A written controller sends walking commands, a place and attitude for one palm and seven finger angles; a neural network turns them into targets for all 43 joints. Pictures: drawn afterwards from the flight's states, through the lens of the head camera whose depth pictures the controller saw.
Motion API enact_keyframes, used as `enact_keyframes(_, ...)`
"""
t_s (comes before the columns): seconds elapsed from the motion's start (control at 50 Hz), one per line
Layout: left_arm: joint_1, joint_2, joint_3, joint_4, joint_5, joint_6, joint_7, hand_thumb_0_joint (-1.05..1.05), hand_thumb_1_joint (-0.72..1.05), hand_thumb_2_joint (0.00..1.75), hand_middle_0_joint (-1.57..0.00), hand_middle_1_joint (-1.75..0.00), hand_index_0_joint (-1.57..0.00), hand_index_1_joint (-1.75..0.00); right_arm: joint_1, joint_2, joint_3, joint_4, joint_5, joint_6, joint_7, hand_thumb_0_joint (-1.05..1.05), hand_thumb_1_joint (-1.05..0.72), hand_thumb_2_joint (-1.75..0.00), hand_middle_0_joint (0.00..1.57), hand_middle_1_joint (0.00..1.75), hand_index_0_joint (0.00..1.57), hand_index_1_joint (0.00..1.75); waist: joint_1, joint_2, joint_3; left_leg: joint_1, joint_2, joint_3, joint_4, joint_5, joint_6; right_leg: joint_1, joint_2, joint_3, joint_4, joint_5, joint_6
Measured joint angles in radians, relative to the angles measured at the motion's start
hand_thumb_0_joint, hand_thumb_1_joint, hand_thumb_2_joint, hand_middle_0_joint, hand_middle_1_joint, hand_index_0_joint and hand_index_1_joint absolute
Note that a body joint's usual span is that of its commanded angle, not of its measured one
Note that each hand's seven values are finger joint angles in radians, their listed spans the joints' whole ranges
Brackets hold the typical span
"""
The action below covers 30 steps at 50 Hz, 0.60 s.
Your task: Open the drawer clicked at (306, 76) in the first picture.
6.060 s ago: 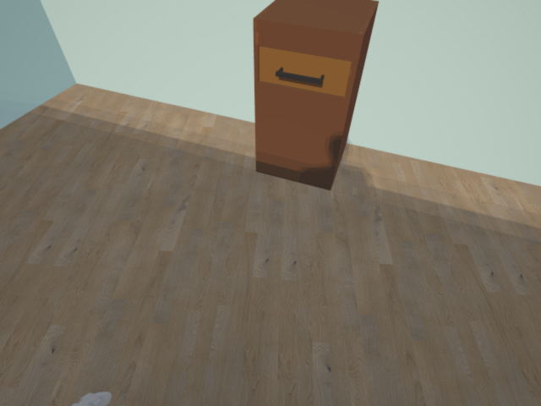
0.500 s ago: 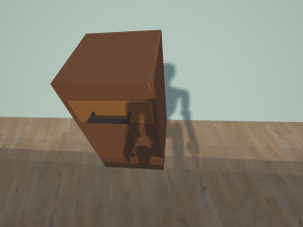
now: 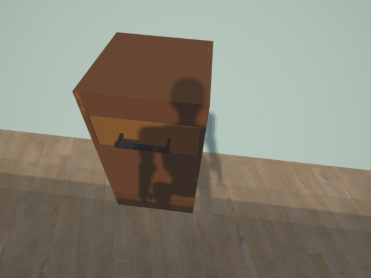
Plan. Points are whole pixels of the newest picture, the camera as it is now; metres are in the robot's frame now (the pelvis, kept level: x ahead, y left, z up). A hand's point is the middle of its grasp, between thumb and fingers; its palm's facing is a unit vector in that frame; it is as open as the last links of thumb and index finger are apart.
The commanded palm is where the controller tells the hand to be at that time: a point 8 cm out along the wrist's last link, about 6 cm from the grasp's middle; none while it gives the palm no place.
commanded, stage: come to a stop and stand still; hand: left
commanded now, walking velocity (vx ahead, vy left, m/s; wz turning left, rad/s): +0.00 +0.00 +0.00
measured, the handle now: (143, 143) +0.57 +0.21 -0.15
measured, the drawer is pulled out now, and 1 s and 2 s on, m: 0.00 0.00 0.00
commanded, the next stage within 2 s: look again from close up in 0.24 s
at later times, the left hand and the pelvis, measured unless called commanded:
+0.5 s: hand out of the picture +0.03 +0.18 -0.18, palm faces +0.02 -0.97 -0.24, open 7.3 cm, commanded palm none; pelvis +0.00 -0.01 -0.01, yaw +1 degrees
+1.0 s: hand out of the picture -0.07 +0.16 -0.18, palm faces +0.07 -0.98 -0.17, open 7.3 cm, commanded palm none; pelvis -0.06 -0.01 +0.00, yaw +1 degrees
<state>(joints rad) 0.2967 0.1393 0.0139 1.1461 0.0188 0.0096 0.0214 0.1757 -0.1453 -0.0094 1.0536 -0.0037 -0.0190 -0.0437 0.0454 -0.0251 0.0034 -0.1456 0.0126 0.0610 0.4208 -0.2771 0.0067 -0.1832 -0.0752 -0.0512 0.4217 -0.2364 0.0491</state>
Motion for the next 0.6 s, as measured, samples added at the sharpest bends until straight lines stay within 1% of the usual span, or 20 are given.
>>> enact_keyframes(0.08, -0.023, 0.002, 0.000, 0.001, -0.002, -0.001, 0.004, 0.01, 0.91, 0.90, -0.20, -0.30, -0.20, -0.30, 0.024, -0.014, -0.001, 0.018, -0.001, -0.003, -0.004, -0.01, -0.94, -0.90, 0.21, 0.30, 0.20, 0.30, -0.016, 0.004, 0.003, 0.017, -0.007, 0.005, -0.006, -0.006, 0.006, 0.015, -0.006, 0.005, -0.005, -0.004, 0.008)
enact_keyframes(0.16, -0.044, 0.018, 0.003, -0.002, -0.004, 0.002, 0.009, 0.01, 0.92, 0.90, -0.20, -0.30, -0.20, -0.30, 0.062, -0.019, 0.003, 0.046, -0.003, 0.001, -0.005, -0.01, -0.93, -0.90, 0.20, 0.30, 0.20, 0.29, -0.026, 0.004, 0.009, 0.035, -0.010, 0.006, -0.012, -0.008, 0.007, 0.030, -0.010, 0.005, -0.005, -0.011, 0.010)
enact_keyframes(0.26, -0.061, 0.029, 0.003, -0.008, -0.008, 0.003, 0.010, 0.01, 0.92, 0.90, -0.20, -0.30, -0.20, -0.30, 0.111, -0.008, 0.011, 0.080, -0.004, 0.009, -0.002, 0.00, -0.92, -0.90, 0.20, 0.30, 0.20, 0.29, -0.036, 0.011, 0.018, 0.045, -0.009, 0.002, -0.020, -0.007, 0.005, 0.041, -0.008, 0.001, -0.012, -0.011, 0.008)
enact_keyframes(0.34, -0.063, 0.026, 0.001, -0.009, -0.010, 0.002, 0.009, 0.01, 0.91, 0.90, -0.20, -0.30, -0.20, -0.30, 0.140, 0.006, 0.015, 0.098, -0.004, 0.010, 0.000, 0.00, -0.91, -0.90, 0.20, 0.30, 0.20, 0.29, -0.043, 0.018, 0.028, 0.047, -0.006, -0.001, -0.026, -0.003, 0.002, 0.043, -0.005, -0.002, -0.016, -0.009, 0.004)
enact_keyframes(0.38, -0.050, 0.035, -0.010, -0.044, -0.005, 0.001, 0.003, 0.01, 0.91, 0.90, -0.20, -0.30, -0.20, -0.30, 0.156, 0.009, 0.018, 0.066, -0.008, 0.014, 0.014, 0.00, -0.91, -0.90, 0.20, 0.30, 0.20, 0.29, -0.053, 0.014, 0.035, 0.026, -0.008, -0.003, -0.010, -0.006, -0.001, 0.017, -0.009, -0.004, 0.015, -0.021, -0.001)
enact_keyframes(0.44, -0.041, 0.046, -0.005, -0.082, -0.003, -0.011, 0.005, 0.01, 0.91, 0.90, -0.20, -0.30, -0.20, -0.30, 0.171, 0.001, 0.009, 0.024, -0.014, -0.007, 0.008, 0.01, -0.91, -0.90, 0.21, 0.30, 0.20, 0.29, -0.066, 0.018, 0.040, -0.019, -0.005, -0.014, 0.049, -0.025, -0.005, -0.025, -0.010, -0.011, 0.077, -0.049, -0.010)
enact_keyframes(0.52, -0.023, 0.048, -0.001, -0.116, -0.005, -0.009, 0.013, 0.01, 0.91, 0.90, -0.20, -0.30, -0.20, -0.30, 0.166, -0.022, -0.002, -0.004, -0.012, 0.003, 0.002, 0.01, -0.90, -0.90, 0.21, 0.30, 0.20, 0.30, -0.069, 0.036, 0.018, -0.049, 0.015, -0.025, 0.118, -0.058, -0.013, -0.037, 0.007, -0.021, 0.112, -0.064, -0.016)
enact_keyframes(0.6, -0.016, 0.044, -0.004, -0.133, -0.005, -0.003, 0.014, 0.01, 0.91, 0.90, -0.20, -0.30, -0.20, -0.30, 0.141, -0.035, -0.009, -0.021, -0.010, 0.016, 0.004, 0.01, -0.91, -0.90, 0.20, 0.30, 0.20, 0.29, -0.063, 0.029, 0.001, -0.047, 0.022, -0.028, 0.145, -0.065, -0.019, -0.034, 0.013, -0.023, 0.137, -0.070, -0.023)
